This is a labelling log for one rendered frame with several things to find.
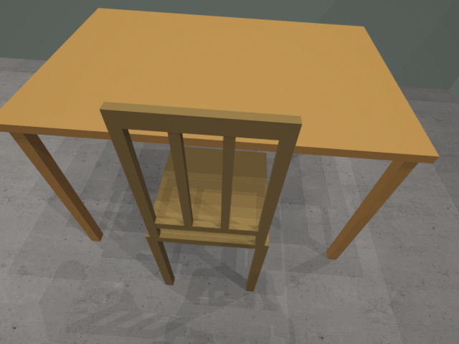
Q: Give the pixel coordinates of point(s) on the chair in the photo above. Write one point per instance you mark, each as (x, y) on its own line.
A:
(207, 196)

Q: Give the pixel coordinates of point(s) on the table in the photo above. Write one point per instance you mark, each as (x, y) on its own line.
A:
(331, 75)

